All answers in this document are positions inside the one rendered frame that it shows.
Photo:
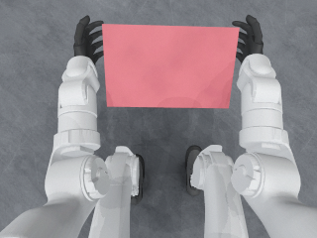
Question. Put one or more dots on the right robot foot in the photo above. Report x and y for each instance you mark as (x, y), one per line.
(190, 157)

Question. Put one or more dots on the right robot upper arm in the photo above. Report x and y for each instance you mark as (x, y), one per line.
(270, 185)

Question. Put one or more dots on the left robot upper arm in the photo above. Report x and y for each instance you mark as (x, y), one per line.
(73, 187)

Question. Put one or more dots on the robot left hand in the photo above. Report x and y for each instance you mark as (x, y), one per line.
(83, 41)

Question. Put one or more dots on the left robot forearm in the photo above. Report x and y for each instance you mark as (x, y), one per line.
(76, 112)

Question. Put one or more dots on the carton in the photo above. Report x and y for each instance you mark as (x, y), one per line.
(169, 66)

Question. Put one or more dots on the robot right thigh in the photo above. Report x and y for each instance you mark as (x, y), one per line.
(224, 213)

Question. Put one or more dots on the right robot forearm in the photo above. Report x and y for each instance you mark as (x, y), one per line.
(261, 109)

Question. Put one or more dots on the robot right hand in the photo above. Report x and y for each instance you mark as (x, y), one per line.
(253, 39)

